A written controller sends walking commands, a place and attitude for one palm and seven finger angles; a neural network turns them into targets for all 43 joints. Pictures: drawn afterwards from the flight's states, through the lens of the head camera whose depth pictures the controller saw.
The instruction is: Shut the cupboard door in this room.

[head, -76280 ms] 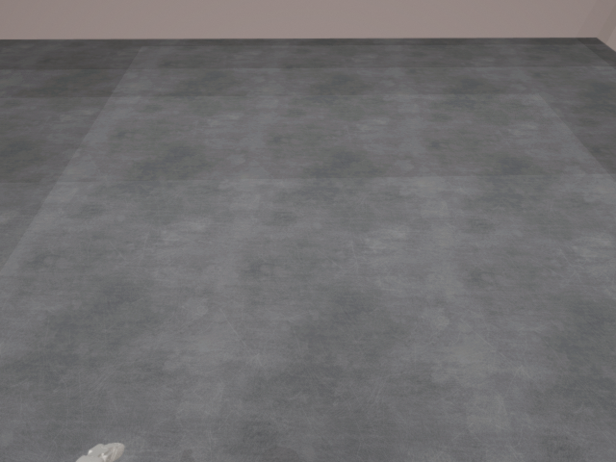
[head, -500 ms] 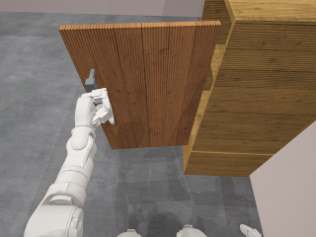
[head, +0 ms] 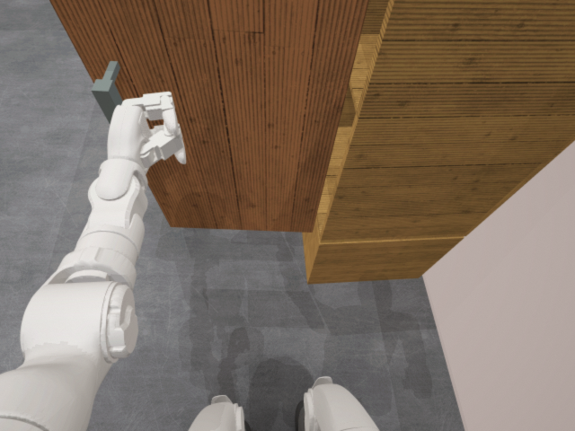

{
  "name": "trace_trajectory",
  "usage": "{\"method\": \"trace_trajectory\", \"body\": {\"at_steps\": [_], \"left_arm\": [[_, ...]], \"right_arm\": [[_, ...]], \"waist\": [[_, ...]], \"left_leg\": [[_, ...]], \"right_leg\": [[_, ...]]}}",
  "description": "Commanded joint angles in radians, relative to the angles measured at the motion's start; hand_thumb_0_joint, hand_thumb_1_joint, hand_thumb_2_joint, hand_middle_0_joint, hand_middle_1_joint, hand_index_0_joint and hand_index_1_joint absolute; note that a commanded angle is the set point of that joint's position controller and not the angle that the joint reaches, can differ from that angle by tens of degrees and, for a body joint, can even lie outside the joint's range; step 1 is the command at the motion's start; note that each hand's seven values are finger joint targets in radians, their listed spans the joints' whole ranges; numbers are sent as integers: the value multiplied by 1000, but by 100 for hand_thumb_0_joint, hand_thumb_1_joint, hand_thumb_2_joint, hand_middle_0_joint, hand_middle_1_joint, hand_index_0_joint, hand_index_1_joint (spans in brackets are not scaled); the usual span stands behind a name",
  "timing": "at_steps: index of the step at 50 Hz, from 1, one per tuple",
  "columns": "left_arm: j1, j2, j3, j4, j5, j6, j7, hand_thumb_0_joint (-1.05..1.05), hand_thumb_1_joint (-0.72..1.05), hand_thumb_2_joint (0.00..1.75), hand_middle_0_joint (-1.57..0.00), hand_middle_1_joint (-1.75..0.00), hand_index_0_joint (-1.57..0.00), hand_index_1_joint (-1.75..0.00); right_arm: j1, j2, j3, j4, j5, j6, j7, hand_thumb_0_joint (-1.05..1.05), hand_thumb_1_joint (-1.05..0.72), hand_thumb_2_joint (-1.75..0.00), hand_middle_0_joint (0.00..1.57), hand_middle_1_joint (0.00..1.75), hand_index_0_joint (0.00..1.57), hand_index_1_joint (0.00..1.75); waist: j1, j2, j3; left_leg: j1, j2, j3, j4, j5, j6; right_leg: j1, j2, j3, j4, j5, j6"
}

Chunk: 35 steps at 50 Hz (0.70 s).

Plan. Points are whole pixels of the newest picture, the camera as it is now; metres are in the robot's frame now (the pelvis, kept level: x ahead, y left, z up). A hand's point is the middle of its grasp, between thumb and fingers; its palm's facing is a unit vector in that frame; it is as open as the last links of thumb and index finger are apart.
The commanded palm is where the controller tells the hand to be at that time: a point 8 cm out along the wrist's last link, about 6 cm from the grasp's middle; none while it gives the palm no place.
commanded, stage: push the door shut along its arc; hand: left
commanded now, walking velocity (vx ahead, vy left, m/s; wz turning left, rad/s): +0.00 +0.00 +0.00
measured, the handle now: (123, 109) +0.56 +0.18 +0.08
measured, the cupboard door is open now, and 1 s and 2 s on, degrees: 85 67 61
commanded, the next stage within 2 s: pull the fist back off the door in 0.96 s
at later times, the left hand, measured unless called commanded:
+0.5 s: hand (191, 109) +0.55 +0.09 +0.09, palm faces -0.25 -0.97 -0.02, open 3.1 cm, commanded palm +0.56 +0.13 +0.08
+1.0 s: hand (212, 86) +0.59 +0.06 +0.09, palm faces -0.34 -0.94 -0.03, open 3.7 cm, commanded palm +0.61 +0.07 +0.08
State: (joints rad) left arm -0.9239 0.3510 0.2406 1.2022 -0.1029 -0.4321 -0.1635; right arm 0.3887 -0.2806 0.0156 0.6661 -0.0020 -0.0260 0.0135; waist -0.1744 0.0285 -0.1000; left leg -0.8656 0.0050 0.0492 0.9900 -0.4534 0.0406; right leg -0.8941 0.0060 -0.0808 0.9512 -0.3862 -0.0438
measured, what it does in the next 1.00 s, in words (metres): stands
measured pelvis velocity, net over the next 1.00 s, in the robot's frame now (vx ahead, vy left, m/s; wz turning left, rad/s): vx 0.01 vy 0.00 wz -0.01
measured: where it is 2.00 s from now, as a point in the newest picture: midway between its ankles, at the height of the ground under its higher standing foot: outside the picture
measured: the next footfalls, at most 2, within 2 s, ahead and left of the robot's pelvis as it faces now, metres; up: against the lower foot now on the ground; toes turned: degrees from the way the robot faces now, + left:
none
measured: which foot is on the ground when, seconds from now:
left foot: down 0.00-1.00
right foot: down 0.00-1.00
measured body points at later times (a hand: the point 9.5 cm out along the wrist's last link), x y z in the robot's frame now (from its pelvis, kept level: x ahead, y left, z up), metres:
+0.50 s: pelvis +0.01 +0.00 -0.01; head +0.15 +0.01 +0.42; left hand +0.56 +0.14 +0.09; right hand -0.02 -0.26 -0.12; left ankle +0.01 +0.09 -0.67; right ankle +0.04 -0.10 -0.67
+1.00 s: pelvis +0.01 +0.00 -0.03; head +0.18 +0.02 +0.38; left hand +0.61 +0.11 +0.09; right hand -0.06 -0.25 -0.12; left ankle +0.01 +0.09 -0.67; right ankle +0.04 -0.10 -0.67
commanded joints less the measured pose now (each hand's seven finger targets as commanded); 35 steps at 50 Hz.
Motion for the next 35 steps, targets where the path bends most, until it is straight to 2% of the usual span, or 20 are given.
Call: {"method": "trace_trajectory", "body": {"at_steps": [1,2,3,4,6,7,9,10,11,14,15,17,19,25,27,30,31,32,33,35], "left_arm": [[-527,249,76,-197,-10,-47,-29,0,90,90,-130,-150,-130,-150],[-544,261,77,-200,-4,-43,-34,0,90,90,-130,-150,-130,-150],[-550,231,52,-206,-2,-40,-43,0,90,90,-130,-150,-130,-150],[-555,250,66,-195,2,-37,-46,0,90,90,-130,-150,-130,-150],[-574,263,70,-177,2,-26,-57,0,90,90,-130,-150,-130,-150],[-559,286,86,-164,5,-18,-62,0,90,90,-130,-150,-130,-150],[-596,260,58,-154,7,-4,-73,0,90,90,-130,-150,-130,-150],[-603,298,89,-157,8,-1,-73,0,90,90,-130,-150,-130,-150],[-595,308,92,-153,9,0,-80,0,90,90,-130,-150,-130,-150],[-646,292,72,-154,7,14,-98,0,90,90,-130,-150,-130,-150],[-645,308,82,-147,9,20,-103,0,90,90,-130,-150,-130,-150],[-680,311,72,-170,10,23,-117,0,90,90,-130,-150,-130,-150],[-705,259,24,-158,10,33,-129,0,90,90,-130,-150,-130,-150],[-826,245,-8,-105,16,66,-135,0,90,90,-130,-150,-130,-150],[-871,270,1,-96,18,72,-140,0,90,90,-130,-150,-130,-150],[-893,249,-16,-111,22,77,-153,0,90,90,-130,-150,-130,-150],[-905,243,-17,-129,15,73,-157,0,90,90,-130,-150,-130,-150],[-908,247,-19,-131,19,76,-161,0,90,90,-130,-150,-130,-150],[-908,223,-36,-108,21,86,-164,0,90,90,-130,-150,-130,-150],[-955,247,-26,-101,28,100,-160,0,90,90,-130,-150,-130,-150]], "right_arm": [[147,-172,-53,-80,-4,-11,-17,0,-90,-90,20,30,20,30],[151,-171,-53,-78,-4,-9,-17,0,-90,-90,20,30,20,30],[154,-164,-51,-83,-4,-7,-14,0,-90,-90,20,30,20,30],[161,-167,-52,-80,-5,-6,-15,0,-90,-90,20,30,20,30],[180,-170,-50,-82,-6,-3,-15,0,-90,-90,20,30,20,30],[181,-173,-50,-83,-6,1,-14,0,-90,-90,20,30,20,30],[187,-172,-47,-85,-7,2,-12,0,-90,-90,20,30,20,30],[199,-176,-49,-84,-9,3,-13,0,-90,-90,20,30,20,30],[207,-177,-48,-89,-8,4,-15,0,-90,-90,20,30,20,30],[213,-177,-49,-81,-9,5,-14,0,-90,-90,20,30,20,30],[218,-177,-49,-80,-9,5,-13,0,-90,-90,20,30,20,30],[224,-180,-50,-76,-9,4,-16,0,-90,-90,20,30,20,30],[224,-176,-50,-69,-9,2,-14,0,-90,-90,20,30,20,30],[241,-188,-47,-40,-16,-9,-18,0,-90,-90,20,30,20,30],[246,-193,-44,-33,-19,-15,-20,0,-90,-90,20,30,20,30],[252,-193,-47,-30,-27,-22,-16,0,-90,-90,20,30,20,30],[259,-193,-48,-33,-27,-24,-15,0,-90,-90,20,30,20,30],[259,-195,-48,-29,-30,-24,-13,0,-90,-90,20,30,20,30],[256,-193,-49,-26,-30,-24,-12,0,-90,-90,20,30,20,30],[266,-198,-48,-18,-32,-22,-15,0,-90,-90,20,30,20,30]], "waist": [[-23,28,-460],[-32,34,-474],[-34,49,-483],[-39,29,-482],[-48,48,-467],[-38,55,-473],[-62,44,-459],[-57,33,-474],[-51,65,-490],[-77,48,-483],[-72,44,-485],[-82,72,-518],[-95,107,-502],[-147,92,-471],[-153,121,-483],[-152,156,-544],[-151,192,-568],[-145,186,-589],[-156,172,-576],[-173,155,-539]], "left_leg": [[199,-12,-88,-101,251,-1],[206,-9,-91,-98,271,-2],[206,-11,-86,-92,280,-1],[198,-8,-89,-87,278,-1],[208,-8,-91,-81,302,2],[202,-6,-89,-79,303,-2],[182,-5,-89,-73,279,2],[170,-5,-88,-69,291,4],[189,-6,-88,-65,318,3],[175,-2,-88,-53,309,6],[161,-3,-86,-51,305,6],[201,0,-93,-42,350,6],[232,3,-103,-37,347,1],[214,9,-121,-8,322,7],[225,10,-127,3,331,6],[266,12,-140,19,380,2],[306,12,-144,23,423,1],[314,15,-150,28,435,-3],[297,14,-146,35,425,-1],[260,17,-147,37,392,2]], "right_leg": [[269,21,95,-109,251,17],[269,20,94,-104,271,18],[270,22,98,-105,283,19],[266,22,95,-104,281,20],[250,26,91,-98,298,18],[252,26,93,-98,299,18],[234,27,95,-103,280,21],[257,27,98,-100,296,21],[257,29,94,-90,317,16],[237,30,98,-96,314,23],[251,31,100,-97,314,21],[231,31,94,-86,349,19],[173,34,85,-87,315,17],[87,36,75,-82,258,18],[59,37,71,-72,249,15],[41,38,63,-51,269,9],[27,39,58,-41,292,5],[25,41,57,-36,296,6],[18,43,58,-38,295,7],[6,44,56,-40,270,9]]}}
